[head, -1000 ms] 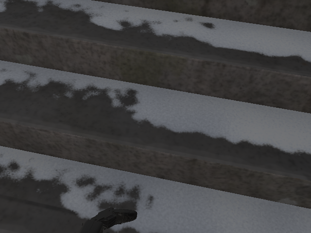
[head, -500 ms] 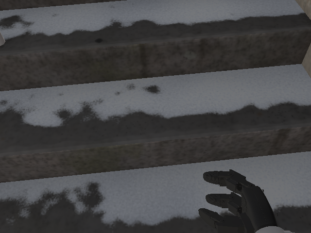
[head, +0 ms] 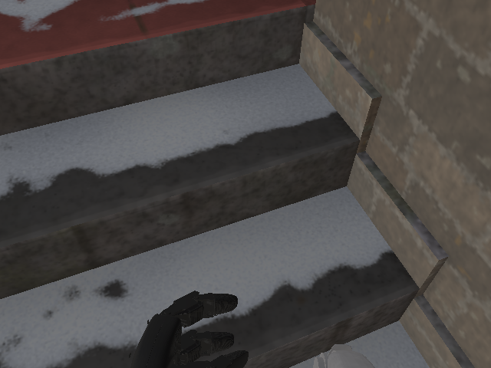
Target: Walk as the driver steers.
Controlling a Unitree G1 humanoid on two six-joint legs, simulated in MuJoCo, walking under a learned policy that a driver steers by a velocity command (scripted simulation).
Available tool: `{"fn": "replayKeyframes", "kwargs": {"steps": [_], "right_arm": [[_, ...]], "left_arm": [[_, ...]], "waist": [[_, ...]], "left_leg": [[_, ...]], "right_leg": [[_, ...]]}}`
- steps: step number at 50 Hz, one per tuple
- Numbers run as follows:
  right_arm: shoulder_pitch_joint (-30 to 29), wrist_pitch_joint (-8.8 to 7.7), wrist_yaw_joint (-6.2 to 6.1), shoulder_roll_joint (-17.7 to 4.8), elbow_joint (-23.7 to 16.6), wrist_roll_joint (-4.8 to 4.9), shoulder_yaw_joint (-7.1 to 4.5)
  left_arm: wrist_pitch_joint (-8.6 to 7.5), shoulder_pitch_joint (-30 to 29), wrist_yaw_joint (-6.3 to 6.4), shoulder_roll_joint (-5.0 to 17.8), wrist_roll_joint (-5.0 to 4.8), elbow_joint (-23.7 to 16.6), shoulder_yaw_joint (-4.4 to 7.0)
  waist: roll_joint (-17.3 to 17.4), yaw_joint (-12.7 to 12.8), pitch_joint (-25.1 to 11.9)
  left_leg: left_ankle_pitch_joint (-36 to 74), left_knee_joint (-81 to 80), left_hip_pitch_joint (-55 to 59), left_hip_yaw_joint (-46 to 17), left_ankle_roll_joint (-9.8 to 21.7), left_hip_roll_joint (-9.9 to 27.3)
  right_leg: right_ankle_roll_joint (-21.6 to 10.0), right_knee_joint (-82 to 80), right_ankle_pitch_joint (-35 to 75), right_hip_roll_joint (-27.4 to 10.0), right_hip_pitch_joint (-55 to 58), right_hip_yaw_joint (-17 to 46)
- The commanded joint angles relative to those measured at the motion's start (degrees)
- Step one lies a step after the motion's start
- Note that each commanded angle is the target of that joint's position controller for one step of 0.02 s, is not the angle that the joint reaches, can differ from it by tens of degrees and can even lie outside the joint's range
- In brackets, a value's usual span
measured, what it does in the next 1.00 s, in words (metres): climbs, turning left: left foot 0.17 m higher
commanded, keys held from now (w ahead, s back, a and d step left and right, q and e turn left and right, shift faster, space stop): w+q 0.62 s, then q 0.10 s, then e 0.28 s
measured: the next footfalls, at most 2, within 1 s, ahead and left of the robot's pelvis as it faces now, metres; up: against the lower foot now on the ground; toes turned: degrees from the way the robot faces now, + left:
left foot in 0.56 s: +0.50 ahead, +0.11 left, +0.33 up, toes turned +19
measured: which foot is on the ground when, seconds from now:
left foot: down 0.00-0.04, up 0.06-0.54, down 0.56-1.00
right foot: down 0.00-0.58, up 0.60-1.00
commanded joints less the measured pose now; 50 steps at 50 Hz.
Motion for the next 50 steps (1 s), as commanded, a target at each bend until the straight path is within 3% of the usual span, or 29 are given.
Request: {"fn": "replayKeyframes", "kwargs": {"steps": [1, 2, 3, 4, 6, 7, 11, 13, 14, 17, 19, 22, 23, 25, 27, 28, 29, 30, 31, 32, 33, 34, 35, 37, 40, 42, 44, 48, 50], "right_arm": [[-1.4, -3.83, 1.64, -21.7, -2.1, -0.71, -3.84], [2.2, -6.24, 2.79, -15.3, -4.3, 0.51, -2.9], [-1.9, -7.48, 3.91, -12.7, -2.2, 1.68, -3.51], [-5.7, -7.45, 4.73, -10.3, -4.1, 4.22, -5.3], [-20.3, -4.05, 4.19, -3.7, -13.2, 1.52, -3.6], [-23.2, -3.04, 4.08, -2.8, -15.4, -0.09, -2.87], [-17.6, 0.58, 4.12, 3.3, -14.6, 0.02, 0.3], [-18.0, 2.12, 2.98, 0.4, -16.2, -1.23, 0.16], [-19.9, 2.59, 2.21, 0.4, -16.3, -1.44, 0.42], [-25.8, 3.17, 1.44, 0.8, -21.1, -1.39, 1.68], [-36.9, 1.93, 2.76, -3.3, -27.8, -0.23, 1.93], [-45.6, 0.77, 5.25, -2.4, -31.0, 0.15, 3.11], [-43.9, 0.66, 5.68, -1.8, -29.7, 0.78, 2.64], [-37.6, -0.08, 5.95, -2.3, -29.8, 0.66, 1.51], [-25.4, 0.16, 5.94, -10.0, -27.8, 1.08, -2.15], [-19.7, 1.03, 5.62, -14.0, -25.6, 0.93, -4.8], [-13.5, 2.8, 4.36, -19.9, -24.1, 0.36, -7.18], [-12.6, 3.31, 2.59, -23.2, -22.9, -0.58, -8.35], [-13.7, 1.49, 1.56, -19.6, -23.1, -2.47, -6.09], [-12.6, -0.01, 1.64, -15.8, -22.3, -2.68, -4.99], [-13.9, -1.54, 2.77, -12.7, -20.4, -1.15, -4.56], [-14.2, -1.8, 3.04, -9.6, -17.8, -0.02, -3.98], [-14.3, -1.08, 3.29, -7.1, -16.0, -0.73, -3.06], [-16.8, -0.55, 4.39, -7.5, -15.9, -1.69, -2.74], [-21.4, -0.48, 4.42, -8.2, -16.4, -1.92, -1.79], [-10.0, 0.77, 3.62, -6.5, -10.1, -3.14, -0.86], [-7.1, 2.66, 2.43, -9.2, -7.8, -1.83, -2.06], [-2.7, 4.7, -2.4, -10.8, -6.9, -1.82, -2.22], [-8.2, 4.21, -2.61, -12.4, -7.1, -0.54, -2.65]], "left_arm": [[-1.81, 16.8, 1.69, 17.9, 1.48, -1.8, 8.97], [-0.86, 25.1, 2.93, 24.0, 3.94, 2.1, 11.75], [0.1, 29.7, 4.17, 25.3, 6.31, 5.1, 11.1], [0.0, 27.4, 3.11, 22.0, 6.18, 8.3, 10.39], [-1.02, 20.8, 2.3, 13.8, 2.37, 15.9, 8.77], [-2.29, 18.4, 1.72, 6.5, 4.04, 18.4, 7.0], [-3.38, 19.6, 2.34, 4.0, 3.76, 23.3, 7.02], [-2.58, 16.6, 3.71, 4.5, 4.19, 22.6, 5.98], [-2.23, 16.5, 4.22, 7.1, 6.0, 23.4, 5.88], [-0.95, 18.8, 5.07, 10.3, 4.79, 24.3, 5.77], [-0.32, 24.9, 6.19, 11.2, 3.65, 25.5, 5.93], [0.0, 30.3, 8.49, 21.1, 3.77, 26.1, 9.45], [-0.64, 27.0, 7.87, 22.7, 3.12, 25.6, 10.09], [0.04, 26.8, 7.08, 24.0, 3.1, 26.3, 10.09], [-0.52, 23.5, 6.95, 27.0, 2.12, 24.1, 10.78], [-1.39, 22.3, 7.05, 27.2, 0.47, 21.5, 11.5], [-3.42, 21.4, 7.08, 22.3, 0.13, 17.5, 10.63], [-5.74, 16.3, 5.38, 18.1, 0.93, 15.0, 10.31], [-7.68, 12.8, 3.07, 17.9, 1.19, 12.5, 11.3], [-7.52, 7.2, 2.56, 13.5, 1.39, 8.4, 10.4], [-7.06, 3.1, 3.47, 9.2, 3.72, 6.0, 8.96], [-6.11, 4.9, 3.86, 6.8, 4.73, 5.4, 7.99], [-5.9, 6.9, 3.24, 4.5, 3.55, 3.9, 7.05], [-5.15, 11.7, 2.47, 4.6, 2.36, 3.7, 5.99], [-4.03, 10.1, 4.43, 8.3, 1.4, 4.1, 6.25], [-2.79, 8.5, 5.46, 2.5, 2.23, 4.9, 4.91], [-2.42, 2.9, 5.53, -0.3, 0.72, 2.6, 3.27], [-1.4, -15.5, 5.32, 0.1, 2.29, -6.6, 2.24], [-1.45, -6.1, 4.43, 3.3, 1.25, -2.6, 3.97]], "waist": [[15.0, 20.7, -14.7], [-2.9, 20.1, -25.7], [-14.0, 19.1, -33.6], [-11.3, 16.4, -28.6], [-10.1, 10.9, -8.3], [-6.8, 8.0, -5.0], [-4.5, 2.9, 2.2], [-3.9, 0.5, 4.2], [-6.6, 0.6, 3.3], [-7.4, 1.4, 7.0], [-4.4, 3.1, 8.3], [-4.3, 6.6, 4.9], [-4.6, 5.4, 4.1], [-9.4, 0.9, -2.5], [-16.1, -5.7, -7.7], [-15.8, -6.8, -9.6], [-0.6, -5.7, -11.5], [12.6, -1.9, -15.6], [10.7, 0.7, -17.2], [5.2, 1.8, -10.2], [-0.5, 4.5, -2.1], [0.2, 6.1, -1.3], [-0.6, 9.2, -0.5], [-4.0, 13.4, -1.2], [-4.2, 14.0, 0.5], [4.0, 9.3, -1.7], [5.7, 7.0, -0.2], [3.9, 2.3, -2.5], [6.7, 7.1, -6.8]], "left_leg": [[97.2, 19.9, -17.7, -10.0, 12.1, 4.5], [73.7, 40.3, -34.8, -12.0, 7.5, -2.8], [16.4, 70.2, -33.9, -17.8, 5.0, -13.0], [13.3, 89.0, -41.3, -27.8, 4.9, -13.9], [16.4, 97.3, -57.2, -19.7, 9.7, -9.9], [20.2, 99.7, -60.4, -19.2, 13.0, -8.3], [24.2, 97.5, -70.4, -20.7, 16.2, -9.3], [27.6, 91.3, -71.0, -17.1, 14.0, -11.5], [28.0, 100.6, -72.8, -14.0, 12.6, -13.3], [20.1, 109.1, -86.8, -12.6, 10.9, -12.6], [16.8, 95.7, -89.3, -12.0, 10.0, -8.7], [9.1, 78.0, -77.3, -3.4, 10.3, -3.5], [5.9, 73.5, -67.9, -0.3, 12.1, -4.5], [-1.9, 69.5, -52.2, 4.3, 15.9, -10.8], [-8.6, 55.4, -38.5, 3.8, 18.9, -16.5], [-9.0, 42.4, -30.1, -1.8, 20.1, -18.8], [-14.3, 27.7, -14.6, -31.4, 26.9, -9.3], [-40.0, 3.4, -9.2, -69.1, 32.6, -1.2], [-37.0, -4.2, -10.6, -76.2, 27.4, 2.4], [-27.9, -0.5, -16.1, -69.0, 23.1, 2.2], [-16.5, 4.1, -25.2, -57.3, 20.2, -0.9], [-6.1, 7.0, -26.3, -48.7, 18.9, -4.0], [3.5, 8.0, -28.3, -43.1, 18.0, -6.6], [18.0, 11.0, -28.3, -32.0, 13.2, -6.5], [25.7, 9.4, -38.6, -17.7, 5.8, -10.8], [35.7, 11.6, -27.6, -18.1, 8.3, -8.9], [35.5, 11.9, -21.1, -17.3, 6.4, -7.8], [47.2, -4.5, -15.0, -19.4, 5.7, -0.4], [72.2, -2.0, -5.3, -10.0, 5.7, -0.2]], "right_leg": [[-5.8, -17.9, 3.9, 7.2, 54.0, 4.8], [-13.7, -34.6, -1.4, -9.1, 71.5, 34.1], [-17.6, -61.2, -4.1, -18.2, 68.6, 59.5], [-14.0, -64.4, -10.2, -19.5, 62.3, 57.1], [-5.8, -57.1, -13.5, -16.6, 47.6, 35.6], [-2.5, -53.2, -6.7, -14.0, 43.0, 26.4], [2.6, -56.7, 8.3, -10.5, 41.2, 4.4], [4.3, -59.4, 12.7, -8.1, 36.4, -3.3], [3.0, -60.1, 14.7, -9.4, 35.8, -3.1], [2.0, -64.6, 13.6, -11.0, 42.4, -4.3], [1.6, -69.8, 11.2, -11.0, 46.6, -5.0], [-2.2, -80.0, 16.4, -10.4, 52.3, -10.1], [-2.4, -80.5, 27.5, -11.0, 53.0, -12.6], [-4.1, -68.8, 82.3, -9.6, 59.5, -16.5], [-5.4, -52.2, 111.3, -12.0, 65.2, -12.7], [-4.6, -41.0, 103.9, -10.2, 63.0, -10.1], [-0.7, -20.4, 67.8, -4.1, 40.2, -5.7], [1.3, 2.6, 14.2, 10.3, 23.5, 7.5], [0.3, 21.6, 13.5, 10.5, 17.0, 19.0], [-0.8, 30.1, 13.7, 9.4, 10.0, 18.1], [-1.3, 34.7, 14.2, 7.8, 4.9, 15.4], [-0.9, 40.6, 14.1, 6.7, 1.5, 12.9], [-1.4, 50.8, 11.0, 7.6, -0.4, 11.4], [-1.9, 51.8, 11.9, 5.7, -5.1, 11.3], [-0.9, 27.9, 18.5, 4.7, 1.1, 7.4], [1.4, 42.5, 19.5, 7.9, -9.9, 3.1], [1.5, 37.6, 14.7, 10.1, -18.8, 9.5], [3.4, 13.8, 11.0, 8.2, -11.2, 0.3], [1.9, 7.8, 2.3, 8.2, -2.4, -2.0]]}}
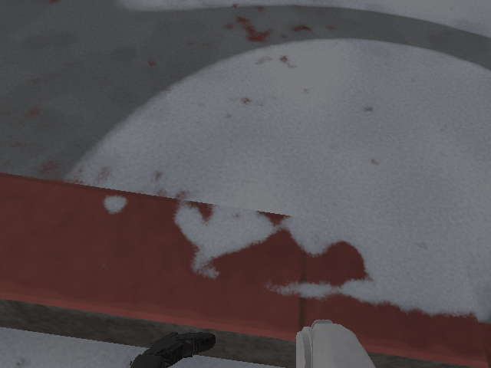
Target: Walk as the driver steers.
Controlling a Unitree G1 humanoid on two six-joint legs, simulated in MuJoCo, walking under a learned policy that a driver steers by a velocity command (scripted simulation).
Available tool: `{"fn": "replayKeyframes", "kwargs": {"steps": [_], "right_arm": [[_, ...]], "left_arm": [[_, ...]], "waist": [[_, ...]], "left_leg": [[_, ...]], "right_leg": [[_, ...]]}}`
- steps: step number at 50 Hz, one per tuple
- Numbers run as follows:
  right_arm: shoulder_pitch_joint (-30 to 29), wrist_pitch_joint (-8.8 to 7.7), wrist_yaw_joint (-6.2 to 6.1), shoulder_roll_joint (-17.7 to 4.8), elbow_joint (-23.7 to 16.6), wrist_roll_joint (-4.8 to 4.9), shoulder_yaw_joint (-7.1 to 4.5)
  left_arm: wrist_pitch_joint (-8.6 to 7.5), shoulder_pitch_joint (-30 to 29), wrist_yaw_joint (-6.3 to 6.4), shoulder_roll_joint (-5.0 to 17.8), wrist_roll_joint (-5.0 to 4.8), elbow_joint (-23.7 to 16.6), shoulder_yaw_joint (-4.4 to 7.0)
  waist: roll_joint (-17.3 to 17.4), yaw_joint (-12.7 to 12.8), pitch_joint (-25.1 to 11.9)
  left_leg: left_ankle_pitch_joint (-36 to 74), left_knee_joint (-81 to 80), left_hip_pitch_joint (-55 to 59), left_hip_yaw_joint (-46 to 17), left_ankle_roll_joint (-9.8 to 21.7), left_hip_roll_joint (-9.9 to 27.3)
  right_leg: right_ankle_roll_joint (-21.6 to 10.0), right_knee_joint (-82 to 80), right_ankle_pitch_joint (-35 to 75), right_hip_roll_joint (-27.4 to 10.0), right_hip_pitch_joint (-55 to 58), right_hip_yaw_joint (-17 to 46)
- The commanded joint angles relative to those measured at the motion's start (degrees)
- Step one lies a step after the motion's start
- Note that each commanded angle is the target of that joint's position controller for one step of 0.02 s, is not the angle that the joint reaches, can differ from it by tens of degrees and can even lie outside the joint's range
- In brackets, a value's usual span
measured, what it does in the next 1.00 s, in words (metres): climbs, turning right: right foot 0.16 m higher, then left foot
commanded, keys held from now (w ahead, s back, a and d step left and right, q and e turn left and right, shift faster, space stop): e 0.86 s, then no key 0.14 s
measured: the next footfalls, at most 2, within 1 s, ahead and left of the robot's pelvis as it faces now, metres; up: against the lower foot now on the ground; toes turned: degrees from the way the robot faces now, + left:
right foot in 0.10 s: +0.21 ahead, -0.08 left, +0.16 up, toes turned -3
left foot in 0.54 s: +0.32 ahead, +0.13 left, +0.16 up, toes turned -19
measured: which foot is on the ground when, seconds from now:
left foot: down 0.00-0.10, up 0.12-0.52, down 0.54-1.00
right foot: up 0.00-0.08, down 0.10-0.54, up 0.56-0.98, down 1.00-1.00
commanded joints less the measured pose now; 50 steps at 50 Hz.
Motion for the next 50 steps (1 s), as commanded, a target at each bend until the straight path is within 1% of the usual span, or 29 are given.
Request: {"fn": "replayKeyframes", "kwargs": {"steps": [1, 3, 5, 6, 7, 8, 9, 10, 13, 16, 18, 19, 20, 21, 24, 26, 27, 28, 29, 30, 31, 32, 33, 34, 38, 43, 46, 49, 50], "right_arm": [[1.1, 0.08, -1.32, -13.4, -0.5, 0.98, -2.99], [-6.1, -0.98, -1.02, -17.8, -4.0, 1.23, -3.28], [-13.4, -1.67, -1.94, -18.3, -7.7, 0.95, -3.56], [-16.2, -2.07, -1.74, -16.6, -11.5, 0.35, -3.59], [-12.0, -3.36, 1.15, -10.2, -11.7, -0.97, -2.61], [-7.6, -4.26, 4.37, -9.1, -11.6, -0.42, -2.16], [-10.4, -3.7, 5.22, -7.3, -12.4, -0.59, -1.71], [-8.7, -3.64, 5.2, -6.3, -12.6, -0.95, -1.2], [-6.1, -3.35, 4.23, -5.4, -16.3, 0.15, -0.56], [-11.5, -3.4, 2.04, -6.1, -21.6, -1.77, -0.15], [-17.9, -3.22, 1.67, -4.5, -25.7, -2.29, 0.7], [-19.4, -2.58, 1.55, -3.6, -26.6, -1.01, 0.94], [-18.4, -1.38, 1.47, -4.5, -24.5, 0.63, 0.49], [-17.0, -0.31, 1.54, -5.6, -23.5, 1.38, -0.08], [-15.3, -1.35, 1.64, -7.1, -22.4, 2.77, -1.0], [-10.8, -1.73, 2.01, -8.3, -19.9, 3.38, -2.35], [-8.4, -1.92, 2.08, -10.6, -18.3, 3.43, -3.67], [-9.1, -1.67, 1.52, -12.9, -17.8, 1.46, -4.38], [-11.6, -1.54, 1.09, -14.9, -20.2, -0.67, -5.1], [-12.1, -2.04, 0.67, -12.5, -22.1, -1.56, -5.02], [-14.1, -2.36, 0.64, -8.8, -23.5, -1.49, -4.02], [-14.9, -1.85, 0.29, -8.0, -23.5, -1.12, -3.62], [-12.9, -0.25, -0.93, -9.1, -21.5, -0.02, -3.85], [-11.5, 0.7, -1.84, -8.7, -21.5, -0.2, -3.44], [-5.8, 1.86, -3.45, -12.0, -21.7, -0.79, -4.35], [-12.3, -1.36, -1.74, -14.7, -22.8, -0.31, -5.22], [-9.6, -1.26, -0.56, -16.8, -20.6, 0.88, -5.86], [-4.9, -0.98, 0.71, -15.0, -17.2, 1.39, -5.41], [-3.8, -1.11, 1.36, -12.0, -16.3, 0.76, -4.67]], "left_arm": [[-1.09, -3.1, -0.39, 5.6, -0.34, -4.7, 2.66], [-1.24, 5.0, -0.22, 11.1, -0.11, -1.9, 4.28], [-0.41, 16.5, -1.05, 15.8, -0.1, 1.9, 6.44], [0.28, 24.6, -1.53, 21.7, 3.28, 4.0, 8.26], [0.94, 17.0, 1.27, 20.7, 6.51, 1.8, 8.3], [0.29, 13.4, 2.09, 15.1, 5.01, 1.0, 7.49], [-0.06, 12.0, 2.3, 12.0, 1.14, 2.2, 7.25], [-0.44, 9.9, 1.6, 10.5, -0.41, 3.1, 7.03], [-1.67, 7.2, 0.01, 8.0, -0.81, 3.6, 5.78], [-0.51, 9.9, 0.2, 11.9, -0.33, 2.7, 6.46], [2.46, 12.3, 2.05, 15.5, -0.31, 1.0, 8.03], [3.98, 14.6, 3.08, 16.1, -0.8, 0.2, 8.34], [4.1, 11.8, 3.64, 16.9, -0.29, -2.5, 8.59], [4.01, 9.7, 3.59, 17.8, 0.28, -4.0, 8.93], [4.74, 7.5, 3.01, 17.2, -0.88, -7.1, 9.12], [5.48, 6.4, 2.99, 15.9, -1.31, -8.2, 8.84], [5.11, 7.7, 2.62, 14.1, -1.41, -8.2, 8.78], [4.54, 12.4, 1.48, 9.1, -0.08, -7.0, 7.95], [3.75, 20.0, 1.04, 10.4, 0.17, -5.9, 8.31], [3.5, 19.1, 0.68, 14.9, -0.07, -4.4, 9.6], [3.93, 12.3, 0.88, 16.9, -1.1, -4.9, 10.07], [4.62, 9.0, 0.98, 16.0, -1.31, -5.1, 9.71], [5.08, 6.9, 1.9, 14.0, -1.58, -6.9, 8.9], [5.12, 6.0, 1.83, 13.4, -1.58, -7.7, 8.26], [3.67, 1.0, 1.2, 10.6, -1.04, -9.7, 6.05], [3.54, 1.6, 0.04, 13.0, -1.54, -8.3, 6.47], [2.83, 1.6, -0.77, 12.0, -2.16, -7.6, 6.25], [2.53, 8.4, -1.61, 12.8, -1.15, -4.3, 7.57], [2.22, 9.2, -1.56, 15.2, -1.04, -5.6, 8.3]], "waist": [[12.2, 4.0, -9.8], [13.8, 7.4, -15.3], [10.7, 12.9, -15.0], [-11.3, 14.9, -17.4], [-21.5, 8.1, -22.8], [-6.9, 4.5, -17.5], [2.4, 3.4, -4.9], [9.1, 0.5, 0.8], [7.8, -3.8, 3.1], [-0.5, -2.3, 1.6], [-6.1, -0.7, -2.9], [-6.5, 0.5, -5.4], [-4.8, 1.0, -8.5], [-7.1, 1.0, -10.5], [-11.2, 1.8, -11.8], [-10.5, -0.4, -8.4], [-6.3, -0.8, -7.9], [9.4, 2.5, -8.3], [19.7, 5.6, -11.0], [14.0, 4.3, -10.3], [8.8, 1.9, -4.7], [7.1, 1.3, -2.6], [11.1, 1.4, 0.2], [10.8, 1.0, 0.5], [9.7, -1.7, -2.9], [11.7, -1.0, -5.9], [9.4, -1.5, -5.4], [6.5, 0.0, -5.5], [-0.4, 0.9, -5.4]], "left_leg": [[96.3, -3.0, 8.0, 6.5, -6.1, 13.4], [130.1, 5.3, 17.1, 3.7, -2.0, 18.6], [121.5, 23.4, 12.3, 4.3, -3.4, 16.9], [50.6, 50.7, -10.7, 3.2, -8.9, 2.8], [-0.2, 78.4, -25.8, -7.8, -11.6, -8.8], [-2.4, 86.9, -30.2, -12.5, -7.8, -5.7], [-4.8, 89.7, -33.5, -10.2, -6.8, -4.0], [-4.8, 87.4, -35.4, -8.0, -6.0, -1.3], [3.0, 88.4, -37.3, -5.5, -4.5, 2.9], [10.8, 74.6, -36.4, -2.6, -7.1, 4.6], [0.2, 57.1, -38.2, 1.2, -11.0, 4.3], [-4.7, 52.2, -38.5, 1.9, -13.1, 3.5], [-5.5, 47.9, -32.5, 3.7, -14.1, 2.7], [-3.8, 46.1, -27.1, 4.2, -14.8, 2.5], [-2.3, 34.1, -20.6, 2.8, -13.4, 2.5], [3.8, 11.0, -13.3, 0.7, -10.4, 3.7], [8.9, 1.8, -7.0, -1.9, -9.1, 6.0], [32.9, 4.4, 4.9, -11.7, -5.3, 17.1], [40.4, 3.3, 5.7, -30.6, 4.9, 28.8], [28.6, 2.9, 1.8, -31.5, 9.0, 30.5], [19.3, 4.4, -1.6, -24.1, 7.5, 26.2], [12.4, 4.2, -3.5, -18.7, 5.5, 22.2], [8.5, 3.8, -5.6, -14.0, 6.3, 18.6], [7.5, 3.8, -6.2, -11.3, 6.7, 17.1], [11.9, 5.2, 2.0, -7.5, 6.9, 18.9], [10.1, 3.5, -8.2, -1.8, 5.1, 21.5], [14.3, 4.9, -7.1, -0.5, 4.7, 22.2], [14.7, 11.7, -6.5, 2.7, 0.7, 19.5], [7.9, 20.4, -11.2, 5.7, -3.3, 15.7]], "right_leg": [[-2.7, -11.1, -8.4, 3.0, 22.1, -9.0], [-4.8, -21.7, -12.4, 5.2, 30.9, -7.7], [-7.5, -47.0, -6.9, 5.3, 47.6, 2.0], [-15.9, -59.3, 17.1, -4.1, 67.6, 27.8], [-24.5, -72.6, 27.5, -15.3, 70.8, 58.7], [-20.8, -70.1, 15.2, -14.9, 62.0, 55.4], [-17.2, -67.4, 7.5, -11.6, 51.2, 46.3], [-14.4, -65.5, 4.4, -7.5, 44.8, 36.6], [-11.0, -66.5, -5.8, -1.8, 40.1, 25.7], [-10.2, -66.0, 9.9, 1.7, 40.0, 17.8], [-10.9, -68.1, 20.1, 0.2, 50.5, 22.3], [-10.7, -67.9, 21.7, -1.2, 55.4, 24.4], [-8.8, -67.4, 25.3, -1.8, 56.5, 22.8], [-8.8, -66.6, 27.8, -2.7, 54.8, 23.0], [-9.6, -66.3, 23.8, -5.7, 56.7, 27.9], [-6.9, -63.2, 24.5, -5.1, 58.6, 29.4], [-4.7, -56.1, 16.7, -1.5, 56.9, 26.4], [-1.2, -39.7, -12.2, 5.9, 42.7, 17.1], [3.0, -27.4, -26.1, 9.7, 34.5, 16.7], [6.8, -16.9, -24.5, 4.9, 32.5, 15.5], [8.3, -13.4, -20.7, 3.1, 29.4, 14.2], [9.0, -11.2, -17.4, 1.9, 28.1, 13.0], [10.4, -10.1, -14.2, 2.2, 26.2, 10.9], [10.8, -9.9, -11.0, 2.0, 26.1, 9.6], [10.2, -22.2, -8.3, -0.5, 21.3, 4.8], [7.6, -34.0, -5.1, -5.0, 38.4, 1.7], [5.2, -45.8, -6.8, -2.6, 44.4, -1.3], [1.6, -66.1, 1.2, 1.5, 56.7, -2.8], [-0.3, -70.1, 18.2, -4.7, 64.0, 6.4]]}}
Over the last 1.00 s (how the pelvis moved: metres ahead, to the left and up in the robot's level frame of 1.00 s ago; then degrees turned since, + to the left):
0.55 0.09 0.34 22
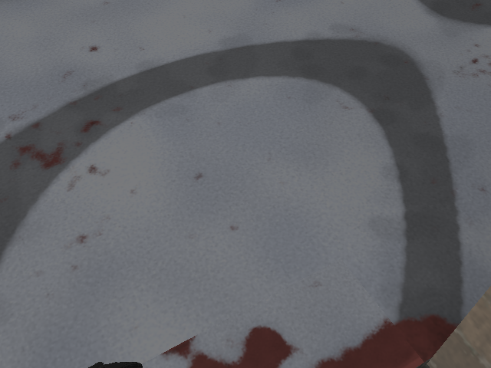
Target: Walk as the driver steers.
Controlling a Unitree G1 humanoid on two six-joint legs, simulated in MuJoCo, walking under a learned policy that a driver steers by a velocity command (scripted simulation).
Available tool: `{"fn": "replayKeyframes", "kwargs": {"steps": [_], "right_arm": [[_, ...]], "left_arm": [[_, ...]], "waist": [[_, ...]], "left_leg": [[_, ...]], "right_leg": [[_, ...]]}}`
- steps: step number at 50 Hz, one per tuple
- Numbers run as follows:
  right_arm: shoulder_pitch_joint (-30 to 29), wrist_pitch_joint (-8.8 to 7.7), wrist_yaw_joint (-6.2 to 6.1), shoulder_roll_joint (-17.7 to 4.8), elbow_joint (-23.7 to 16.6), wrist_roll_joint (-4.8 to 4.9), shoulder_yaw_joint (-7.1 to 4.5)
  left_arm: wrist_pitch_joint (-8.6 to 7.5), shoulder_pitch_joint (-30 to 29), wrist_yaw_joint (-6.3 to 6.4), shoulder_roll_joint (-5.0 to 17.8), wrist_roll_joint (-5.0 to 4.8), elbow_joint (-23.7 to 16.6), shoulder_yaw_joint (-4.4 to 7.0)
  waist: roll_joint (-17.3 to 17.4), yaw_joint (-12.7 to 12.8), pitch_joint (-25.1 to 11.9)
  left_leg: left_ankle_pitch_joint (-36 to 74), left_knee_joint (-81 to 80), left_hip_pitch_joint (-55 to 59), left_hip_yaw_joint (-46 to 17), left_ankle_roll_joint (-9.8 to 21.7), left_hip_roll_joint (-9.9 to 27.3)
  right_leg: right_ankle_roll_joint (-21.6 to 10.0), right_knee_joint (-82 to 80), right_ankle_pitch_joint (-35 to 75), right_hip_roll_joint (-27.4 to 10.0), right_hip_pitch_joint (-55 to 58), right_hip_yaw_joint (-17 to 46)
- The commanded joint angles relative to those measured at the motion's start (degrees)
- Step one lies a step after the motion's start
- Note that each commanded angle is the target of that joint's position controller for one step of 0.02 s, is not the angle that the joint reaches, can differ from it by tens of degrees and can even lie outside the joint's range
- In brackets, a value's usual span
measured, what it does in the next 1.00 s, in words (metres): steps on the spot, turning left: left foot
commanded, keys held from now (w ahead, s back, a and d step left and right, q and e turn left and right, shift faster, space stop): no key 0.06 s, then q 0.74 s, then w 0.20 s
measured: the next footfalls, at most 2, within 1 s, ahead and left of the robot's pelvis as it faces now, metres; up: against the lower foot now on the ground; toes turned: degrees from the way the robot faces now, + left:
left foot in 0.36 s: -0.01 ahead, +0.16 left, +0.00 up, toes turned +7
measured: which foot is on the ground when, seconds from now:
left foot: down 0.00-0.00, up 0.02-0.34, down 0.36-0.74, up 0.76-1.00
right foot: down 0.00-1.00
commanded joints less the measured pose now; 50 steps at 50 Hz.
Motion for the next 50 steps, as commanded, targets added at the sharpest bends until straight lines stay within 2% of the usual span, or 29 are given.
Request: {"fn": "replayKeyframes", "kwargs": {"steps": [1, 2, 3, 4, 5, 7, 9, 12, 14, 18, 20, 21, 23, 26, 27, 29, 31, 33, 34, 36, 37, 38, 39, 40, 42, 43, 45, 47, 50], "right_arm": [[3.9, -1.37, 1.44, 0.9, -2.1, -1.28, 0.68], [3.6, -1.2, 1.0, -1.1, -1.1, 0.22, 0.18], [4.1, -0.69, 1.48, -2.7, 0.6, 1.73, -0.74], [4.7, -0.3, 1.98, -0.6, 2.0, 2.17, -0.43], [4.9, 0.23, 2.03, 0.3, 2.4, 1.47, -0.36], [6.1, 0.52, 1.98, 0.7, 3.8, 0.59, -0.68], [8.4, 0.21, 1.69, 1.5, 5.4, 0.91, -0.83], [2.0, 0.13, 1.16, 0.9, 2.0, 0.75, -0.67], [3.1, 0.44, 1.02, 0.1, 0.7, 0.13, -0.93], [4.5, 0.87, 2.13, -1.8, -0.7, -0.57, -1.53], [2.9, 1.36, 1.33, -3.3, -1.8, -0.2, -2.08], [2.1, 1.52, 1.06, -1.9, -2.1, -0.42, -1.69], [1.8, 1.47, 0.18, -1.3, -2.5, -0.73, -1.26], [1.2, 1.04, 0.02, -6.0, -4.9, -1.04, -2.04], [0.1, 0.9, 0.47, -7.7, -6.3, -1.63, -2.28], [-2.0, -0.22, 0.81, -7.8, -8.6, -1.4, -2.2], [-5.4, -0.7, 1.23, -6.1, -10.4, -0.5, -1.52], [-7.6, 0.29, 1.36, -5.2, -11.4, 0.54, -1.31], [-7.2, 0.99, 0.82, -5.7, -11.2, 1.31, -1.56], [-8.6, 0.79, 0.3, -5.8, -11.2, 0.87, -1.52], [-8.3, 0.22, 0.17, -3.7, -10.9, 1.18, -1.1], [-7.8, -0.4, 0.44, -1.1, -11.7, 2.15, -0.87], [-3.6, -0.89, 0.71, -4.9, -9.6, 2.62, -2.43], [-3.6, -0.52, 1.36, -6.6, -8.9, 2.57, -2.58], [-1.7, 0.3, 1.45, -4.6, -7.0, 1.85, -1.89], [-4.1, -0.04, 1.72, -3.9, -7.2, 1.46, -1.19], [-7.6, -1.23, 2.48, -1.2, -7.4, 2.04, 0.33], [-6.3, -1.93, 2.47, -1.0, -5.7, 2.87, 0.88], [-4.8, -3.35, 2.52, -0.1, -2.7, 2.32, 0.91]], "left_arm": [[-1.76, 3.8, 0.05, 8.2, 3.08, -4.3, 2.28], [-2.43, 6.1, 0.32, 4.5, 3.73, -4.7, 1.34], [-3.05, 5.8, 0.19, 2.3, 3.77, -3.6, 0.41], [-3.38, 3.5, 0.0, 1.1, 3.92, -2.6, -0.21], [-3.93, 1.1, -0.25, 0.2, 3.68, -2.4, -0.59], [-4.4, -0.3, -0.23, -1.5, 3.67, -1.0, -1.17], [-4.61, 0.9, 0.01, -0.7, 4.23, 0.2, -0.63], [-4.03, 0.5, 1.63, 2.8, 3.36, -1.5, 1.04], [-2.85, 1.6, 2.74, 5.2, 2.33, -1.9, 2.18], [-1.7, 1.9, 2.14, 6.1, 0.99, -1.7, 3.69], [-1.34, 2.2, 2.69, 5.9, 2.07, -1.4, 4.5], [-1.02, 0.5, 2.81, 5.8, 2.32, -1.8, 4.75], [0.12, -0.3, 3.52, 4.7, 0.93, -1.4, 4.95], [-0.06, -2.6, 4.04, 2.3, 0.42, -2.1, 3.97], [-0.61, -2.6, 4.14, 1.4, 0.52, -2.1, 3.35], [-1.12, -3.5, 3.46, 2.8, 0.41, -2.3, 3.22], [-1.45, -1.6, 2.92, 4.0, 0.24, -2.5, 3.15], [-1.52, -2.6, 2.56, 3.1, 1.63, -2.9, 2.05], [-1.32, -1.4, 2.06, 3.0, 1.61, -2.3, 2.18], [-1.03, 5.7, 1.41, 4.9, 1.38, -0.3, 3.15], [-0.44, 9.4, 1.67, 7.5, 2.2, 0.8, 4.2], [0.26, 11.3, 2.34, 14.0, 3.69, -0.3, 5.72], [-0.4, 8.9, 3.11, 12.8, 5.57, -3.6, 5.43], [-0.8, 4.0, 3.29, 8.4, 5.79, -5.6, 3.66], [-1.27, 1.1, 3.7, 6.9, 2.76, -6.2, 2.74], [-1.55, 3.6, 3.86, 7.1, 2.07, -5.4, 2.76], [-1.83, 11.8, 4.38, 8.1, 3.31, -2.9, 3.33], [-1.91, 17.6, 4.18, 7.4, 3.67, -1.0, 3.58], [-3.68, 20.7, 3.16, 7.1, 2.27, 2.5, 4.34]], "waist": [[-16.7, 1.7, -8.7], [-16.3, 5.2, -12.3], [-11.9, 4.8, -10.7], [-7.2, 3.0, -8.8], [-4.7, 1.7, -6.4], [-4.5, 0.7, -5.1], [-4.5, 1.1, -6.2], [-5.7, 3.9, -4.5], [-6.8, 3.8, -4.9], [-4.6, 2.7, -3.2], [2.4, 3.7, -3.6], [3.0, 3.2, -4.5], [5.2, 3.6, -3.7], [10.6, 2.8, -2.7], [13.2, 2.5, -2.1], [15.8, 0.8, -2.5], [10.7, 2.3, -4.3], [7.6, 2.1, -4.5], [7.1, 1.8, -3.8], [8.9, 4.9, -5.9], [4.2, 5.9, -6.3], [-16.0, 5.9, -6.3], [-14.1, 4.7, -10.8], [-6.5, 2.9, -7.1], [-5.8, 1.7, -3.4], [-3.9, 3.5, -1.6], [-2.4, 6.9, -0.5], [-3.4, 8.3, 1.5], [-3.3, 7.9, 1.4]], "left_leg": [[-4.1, 9.9, -10.2, -7.9, -2.0, 0.3], [-11.6, 22.3, -9.2, -11.7, -4.9, -1.6], [-12.1, 31.5, -9.9, -14.5, -6.4, -1.8], [-10.6, 33.9, -10.8, -17.1, -6.6, -1.3], [-9.5, 30.8, -10.5, -18.3, -6.9, -0.4], [-5.8, 27.2, -5.8, -18.4, -7.4, -0.6], [-3.6, 22.5, -2.7, -17.9, -7.7, -0.6], [-5.3, 8.0, -4.6, -14.5, -6.3, -1.0], [-3.5, 1.0, -4.1, -12.9, -4.9, -1.6], [16.4, -3.5, -2.2, -12.7, 0.0, -2.0], [26.7, -0.8, -2.1, -14.3, 2.8, -2.1], [26.1, -0.7, -2.3, -15.1, 3.9, -1.9], [21.4, -2.7, -4.1, -19.1, 6.1, -1.4], [12.5, -10.7, -4.9, -31.5, 11.5, 2.3], [11.5, -14.2, -4.1, -36.5, 13.8, 4.3], [19.4, -15.9, 0.4, -42.2, 17.1, 7.5], [30.2, -11.5, 5.3, -41.8, 15.9, 7.8], [32.0, -8.9, 6.6, -38.0, 12.2, 4.5], [31.9, -9.1, 5.5, -36.8, 11.0, 2.7], [32.7, -7.9, -1.1, -35.7, 9.3, 0.8], [22.6, -1.5, -7.9, -31.1, 7.3, -2.4], [-8.1, 15.9, -22.7, -21.0, 1.8, -12.9], [-16.7, 38.2, -21.7, -22.5, -3.0, -10.9], [-12.0, 48.1, -25.3, -21.2, -4.5, -8.8], [-2.2, 56.8, -30.7, -20.3, -5.3, -6.3], [1.3, 51.6, -33.3, -19.6, -5.4, -6.0], [5.1, 52.0, -36.3, -18.9, -5.9, -6.9], [7.8, 49.8, -39.3, -19.2, -6.6, -7.1], [10.7, 48.5, -44.1, -19.0, -5.0, -4.7]], "right_leg": [[-10.3, -13.2, 39.4, -16.3, 20.3, 24.0], [-19.8, -16.0, 33.4, -21.5, 16.3, 29.5], [-21.0, -17.2, 28.5, -20.5, 13.1, 28.2], [-18.4, -17.7, 23.6, -18.1, 10.5, 23.9], [-15.3, -17.7, 20.0, -15.8, 8.3, 19.2], [-11.9, -17.5, 24.1, -13.3, 6.1, 13.1], [-11.3, -16.5, 30.5, -12.6, 8.9, 8.9], [-11.1, -15.9, 30.2, -12.8, 15.2, 8.5], [-12.3, -15.2, 26.7, -14.0, 17.4, 9.6], [-9.9, -11.8, 13.5, -12.4, 12.4, 6.4], [-5.7, -10.0, 2.2, -8.6, 9.8, 1.0], [-4.5, -8.5, -1.2, -7.8, 8.5, -0.7], [-2.1, -5.0, -6.0, -6.7, 6.9, -3.6], [0.9, 6.2, -8.1, -1.1, 2.1, -6.1], [2.1, 11.8, -9.5, 1.3, -0.6, -5.3], [4.0, 25.8, -19.4, 1.7, -8.5, 3.2], [5.0, 26.5, -20.8, 0.0, -12.6, 7.7], [4.7, 12.8, -20.0, 0.5, -10.3, 4.9], [4.7, 4.7, -17.3, 2.5, -7.0, 2.2], [3.4, -8.2, 3.6, 3.3, 8.3, 1.6], [1.0, -12.3, 12.7, -1.0, 15.6, 5.0], [-7.4, -18.1, 29.0, -17.2, 21.6, 24.5], [-15.4, -20.3, 25.2, -26.6, 16.2, 36.6], [-17.8, -18.6, 13.3, -22.9, 13.0, 29.2], [-13.1, -19.1, -12.9, -15.0, 11.9, 23.8], [-12.5, -20.7, -19.1, -12.8, 14.0, 22.2], [-14.1, -23.8, -24.5, -13.7, 17.1, 23.8], [-15.9, -26.4, -26.2, -14.1, 19.8, 23.6], [-15.8, -28.4, -25.2, -16.5, 24.0, 25.2]]}}
Over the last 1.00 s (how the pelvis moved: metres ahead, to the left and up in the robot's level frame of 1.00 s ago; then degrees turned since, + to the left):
0.24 0.03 0.14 -33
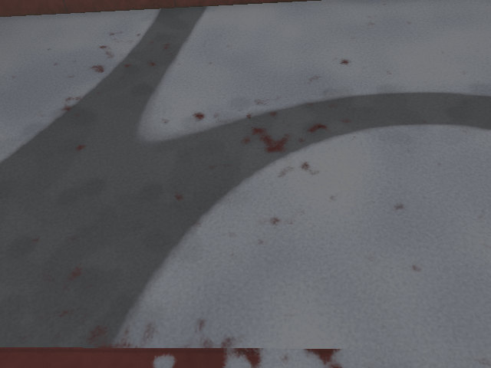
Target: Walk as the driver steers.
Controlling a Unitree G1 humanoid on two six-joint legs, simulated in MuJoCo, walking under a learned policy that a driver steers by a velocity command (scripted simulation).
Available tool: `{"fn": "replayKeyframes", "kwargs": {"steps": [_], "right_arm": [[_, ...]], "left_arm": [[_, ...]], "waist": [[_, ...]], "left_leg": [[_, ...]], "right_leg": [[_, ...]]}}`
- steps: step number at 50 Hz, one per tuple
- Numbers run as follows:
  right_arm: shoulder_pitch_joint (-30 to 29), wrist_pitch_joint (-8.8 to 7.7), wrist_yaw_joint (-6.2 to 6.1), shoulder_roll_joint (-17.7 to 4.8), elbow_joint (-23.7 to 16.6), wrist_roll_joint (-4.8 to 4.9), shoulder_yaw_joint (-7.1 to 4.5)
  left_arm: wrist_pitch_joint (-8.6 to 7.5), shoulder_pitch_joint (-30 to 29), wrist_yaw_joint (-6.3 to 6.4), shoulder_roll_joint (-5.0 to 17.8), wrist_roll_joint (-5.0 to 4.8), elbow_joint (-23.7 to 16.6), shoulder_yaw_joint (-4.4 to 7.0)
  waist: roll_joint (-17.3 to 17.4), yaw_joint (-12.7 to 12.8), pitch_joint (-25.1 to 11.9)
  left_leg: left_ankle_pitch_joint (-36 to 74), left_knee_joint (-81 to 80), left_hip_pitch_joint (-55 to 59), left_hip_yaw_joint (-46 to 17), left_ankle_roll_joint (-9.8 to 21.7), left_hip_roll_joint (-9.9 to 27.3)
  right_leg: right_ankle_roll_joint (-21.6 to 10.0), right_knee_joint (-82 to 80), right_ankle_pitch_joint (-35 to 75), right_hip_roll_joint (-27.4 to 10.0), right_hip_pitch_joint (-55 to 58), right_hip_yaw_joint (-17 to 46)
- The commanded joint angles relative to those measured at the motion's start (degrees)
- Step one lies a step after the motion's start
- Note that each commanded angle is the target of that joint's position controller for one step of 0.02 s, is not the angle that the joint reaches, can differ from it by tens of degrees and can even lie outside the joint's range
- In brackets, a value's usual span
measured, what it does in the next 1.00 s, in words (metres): climbs, turning right: left foot 0.21 m higher, then left foot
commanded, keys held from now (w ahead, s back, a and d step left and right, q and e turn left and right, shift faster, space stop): w+e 1.00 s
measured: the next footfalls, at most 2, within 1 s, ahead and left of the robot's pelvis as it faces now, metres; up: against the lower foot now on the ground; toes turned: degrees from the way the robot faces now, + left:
left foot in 0.26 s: +0.14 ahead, +0.21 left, +0.21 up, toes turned +5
left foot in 0.42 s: +0.12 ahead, +0.27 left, +0.00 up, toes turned -4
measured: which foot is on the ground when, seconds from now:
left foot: up 0.00-0.24, down 0.26-0.32, up 0.34-0.40, down 0.42-0.72, up 0.74-1.00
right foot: down 0.00-0.40, up 0.42-0.70, down 0.72-1.00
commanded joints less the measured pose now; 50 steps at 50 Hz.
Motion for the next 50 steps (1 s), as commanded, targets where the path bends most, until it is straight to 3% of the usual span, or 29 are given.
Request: {"fn": "replayKeyframes", "kwargs": {"steps": [1, 7, 10, 13, 15, 17, 19, 20, 21, 22, 23, 24, 25, 27, 29, 31, 32, 33, 34, 35, 36, 37, 38, 39, 41, 43, 45, 48, 50], "right_arm": [[-3.2, -2.45, 0.51, -0.2, -2.2, -0.89, 0.32], [-6.3, -4.51, 1.61, 4.4, -0.8, -0.6, 1.42], [-10.5, -5.47, 2.13, 6.3, -2.5, -2.38, 3.17], [-11.6, -5.48, 2.66, 5.8, -5.2, -2.56, 4.23], [-20.4, -6.4, 2.08, 6.9, -9.2, -3.67, 5.58], [-21.2, -8.12, 2.99, 3.9, -10.2, -3.3, 5.36], [1.6, -8.75, 2.76, -6.0, -6.3, -0.54, 0.45], [7.1, -6.72, 2.23, -7.0, 0.3, 0.48, -1.2], [8.5, -5.59, 2.11, -5.8, 6.4, 0.61, -1.09], [13.8, -3.96, 1.54, -9.5, 7.5, -2.46, -1.07], [17.7, -1.81, 0.74, -7.4, 5.7, -4.63, -1.31], [19.8, -0.2, 1.29, -8.8, 5.8, -5.61, -2.62], [16.1, 0.35, 1.57, -8.0, 6.8, -5.06, -3.02], [6.5, -0.76, 0.98, -0.3, 7.9, -2.68, -0.74], [7.7, -2.35, 0.02, 4.4, 12.8, -1.82, 0.4], [7.8, -1.77, -1.55, 6.7, 15.5, -2.21, 1.33], [-2.7, -1.02, -2.97, -1.6, 11.8, -3.92, 0.42], [-1.3, -2.92, -4.68, -5.8, 10.0, -4.41, -0.61], [-1.5, -5.05, -4.22, -16.7, 8.3, -4.01, -2.88], [-3.1, -5.37, -3.76, -21.9, 7.3, -2.35, -4.47], [-4.9, -5.17, -2.93, -23.4, 6.0, 0.1, -5.31], [-2.1, -6.44, -1.6, -17.3, 3.5, 0.98, -4.15], [3.3, -8.99, 2.76, -11.4, 3.4, -2.91, -2.18], [1.6, -10.31, 4.75, -9.2, 1.4, -2.35, -2.57], [-6.9, -9.54, 3.42, 1.2, -7.8, -3.81, 1.77], [0.0, -7.62, 2.67, 4.1, -7.3, -3.66, 3.73], [0.8, -6.62, 2.11, -2.0, -5.5, -2.85, 2.46], [-9.3, -7.1, 0.82, -2.7, -8.8, -5.4, 3.23], [-13.4, -7.66, 1.22, -0.1, -9.3, -5.02, 3.95]], "left_arm": [[-2.16, 6.0, -0.88, 6.5, -0.95, 1.0, 2.38], [-1.62, 11.6, -1.56, 3.9, -0.43, 7.7, 1.57], [-0.76, 12.8, -0.68, 5.3, -0.19, 9.9, 1.79], [-0.62, 10.4, 0.23, 4.5, -1.16, 9.9, 1.38], [0.37, 16.9, 1.4, 3.3, -5.02, 12.3, 1.79], [0.71, 16.8, 1.73, 2.1, -5.21, 10.8, 1.64], [0.93, 6.5, -0.08, 8.2, -3.42, 7.2, 2.06], [0.88, 0.2, -0.16, 12.6, -2.14, 4.6, 2.79], [-0.23, -1.8, -1.43, 6.0, -1.23, 2.5, 1.26], [-3.32, 4.0, -4.02, -6.4, 1.68, 3.1, -1.44], [-6.3, 8.2, -6.55, -4.4, -1.9, 3.7, -1.63], [-6.54, 1.2, -5.83, -2.1, -5.32, 0.4, -0.86], [-5.27, -6.5, -4.99, -4.3, -6.87, -3.2, -1.58], [-1.2, -15.0, -4.65, -4.7, -6.63, -5.8, -2.55], [-0.75, -19.0, -4.81, -6.9, -5.14, -9.3, -4.08], [-1.54, -25.3, -7.65, -7.8, -3.94, -15.8, -5.85], [-1.54, -19.6, -8.97, -4.3, -3.22, -16.0, -5.77], [-0.71, -16.5, -8.19, 2.3, -2.98, -12.5, -3.18], [-0.46, -11.1, -7.01, 5.0, -1.23, -12.9, -1.03], [1.07, -1.9, -5.58, 9.9, -0.64, -10.7, 1.58], [2.02, 5.1, -5.04, 13.7, -0.41, -9.1, 3.31], [1.94, 5.3, -4.41, 20.5, -0.5, -8.2, 5.01], [1.5, -0.5, -2.85, 18.3, -0.17, -8.0, 2.73], [0.36, -1.8, -3.16, 12.2, -0.3, -6.9, 0.68], [-2.01, -2.2, -4.83, 6.3, -3.15, -0.7, -0.29], [-2.68, -6.6, -4.93, 0.6, -2.22, -1.2, -0.72], [-3.96, -9.7, -5.13, 2.6, -2.54, -1.9, -0.47], [-4.39, -5.0, -4.13, 5.0, -2.86, 0.4, -0.23], [-3.21, -2.2, -2.91, 7.1, -3.71, 1.5, 0.47]], "waist": [[-6.1, 0.6, 5.4], [-11.3, 0.7, 9.0], [-10.2, 0.7, 8.4], [-9.4, -0.1, 9.9], [-7.2, 3.8, 11.1], [-2.6, 2.7, 4.9], [-5.5, -10.9, -12.1], [-6.6, -12.8, -10.5], [5.2, -8.5, -0.2], [20.9, -4.1, -2.8], [18.5, -5.6, -12.8], [18.0, -9.0, -15.1], [16.5, -8.1, -7.5], [11.8, -4.9, 12.0], [11.4, -2.5, 18.7], [9.3, 0.8, 20.3], [7.0, 8.3, 14.3], [3.2, 7.2, 4.6], [8.8, 11.0, -2.1], [9.7, 14.8, -9.8], [9.0, 19.0, -12.3], [-12.0, 15.5, -14.1], [-27.5, 7.1, -24.0], [-17.2, 5.3, -17.0], [-2.0, -1.7, 7.0], [0.1, -8.1, 6.1], [1.6, -9.2, 7.0], [2.0, -6.0, 5.4], [-3.2, -3.4, 2.1]], "left_leg": [[4.1, -1.4, -20.9, 2.0, 1.3, 4.1], [6.8, 9.3, -26.3, 5.6, 2.1, 7.5], [1.6, 15.2, -32.2, 3.6, 2.7, 9.1], [-4.6, 12.9, -37.1, 0.4, 2.8, 12.6], [-17.1, 5.5, -41.5, -1.1, 3.2, 13.7], [-18.8, -21.0, -22.3, 1.5, 4.0, 11.0], [1.5, -61.0, 30.7, -1.3, 7.2, 7.1], [18.1, -75.5, 37.8, 5.5, 5.8, 6.1], [34.7, -80.0, 49.0, 0.8, 3.4, 12.0], [106.6, -42.5, 70.3, -1.1, -1.8, 21.0], [120.8, -40.1, 71.0, -3.2, -1.0, 26.3], [97.0, -51.0, 69.5, -11.4, 1.7, 27.5], [64.5, -60.2, 63.3, -15.8, 6.7, 28.6], [43.6, -67.8, 44.5, -1.8, 9.9, 23.4], [42.0, -71.4, 37.4, 7.3, 7.5, 18.5], [42.0, -76.2, 27.4, 15.1, 2.9, 13.1], [56.9, -80.4, 13.4, 22.2, 3.5, 9.6], [83.4, -79.4, 8.3, 21.0, 6.7, 8.4], [117.7, -73.7, 14.4, 15.8, 10.2, 17.4], [133.4, -62.5, 28.4, 13.8, 11.9, 20.3], [130.7, -43.1, 32.0, 12.9, 11.7, 19.0], [61.0, -10.9, 18.5, 10.8, 8.8, 5.7], [4.3, 16.0, 8.5, -1.0, 10.7, -6.2], [2.8, 28.5, 1.1, -8.6, 12.1, -4.4], [-1.3, 31.8, -11.4, -4.8, 12.5, -3.3], [-3.8, 26.2, -9.0, -4.5, 12.9, -0.7], [-4.5, 8.5, -10.1, -1.1, 11.1, 2.0], [5.6, -17.7, -2.6, 5.7, 8.4, 2.8], [11.5, -34.6, 7.7, 9.0, 6.5, 0.4]], "right_leg": [[-10.6, -19.4, -21.2, -15.7, 14.0, 27.2], [-12.1, -19.9, -14.6, -13.7, 8.7, 25.2], [-11.2, -19.5, -7.0, -16.3, 11.6, 27.2], [-8.6, -19.9, -6.1, -16.2, 15.4, 26.0], [-6.1, -17.0, -7.0, -14.9, 19.1, 28.1], [-2.7, -9.0, 15.0, -10.2, 20.2, 23.1], [1.6, 12.8, 49.5, -4.3, 8.2, 18.5], [2.1, 17.9, 38.3, -4.6, 9.9, 18.8], [2.3, 33.4, -7.9, 1.3, -10.5, 17.4], [1.4, 59.5, -23.8, 7.5, -43.6, 21.3], [3.4, 74.6, -15.1, 6.2, -50.8, 22.7], [4.9, 84.0, -7.6, 4.3, -54.1, 18.3], [6.6, 92.5, -5.9, 2.8, -61.0, 12.2], [7.7, 99.5, -9.9, 1.3, -63.6, 9.7], [4.7, 97.7, -11.7, 1.1, -65.0, 8.8], [2.3, 78.7, -10.8, -0.8, -57.7, 5.3], [1.5, 57.2, -9.2, -0.6, -32.0, -1.6], [1.9, 54.6, -7.5, 8.0, -9.2, -11.1], [1.1, 57.4, -13.3, 8.1, -1.6, -10.5], [-1.1, 50.2, -16.2, 9.4, -1.9, -7.4], [-5.5, 32.8, -14.0, 9.6, 4.3, 1.4], [-15.5, 10.1, -11.0, -0.2, 14.2, 32.4], [-23.4, -10.2, -15.6, -10.4, 20.0, 69.0], [-20.3, -15.4, -20.3, -11.9, 11.9, 70.6], [-13.7, -10.1, -7.1, -7.0, -3.5, 52.9], [-10.8, -2.9, 5.6, 0.2, -7.0, 33.5], [-9.5, -7.9, 10.7, 0.8, -4.6, 27.3], [-8.1, -12.5, 16.4, 1.9, -7.3, 24.0], [-7.0, -12.1, 18.6, 3.2, -8.4, 20.8]]}}
Over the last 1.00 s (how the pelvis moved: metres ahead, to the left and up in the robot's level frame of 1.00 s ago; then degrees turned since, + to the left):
-0.03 0.01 0.02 25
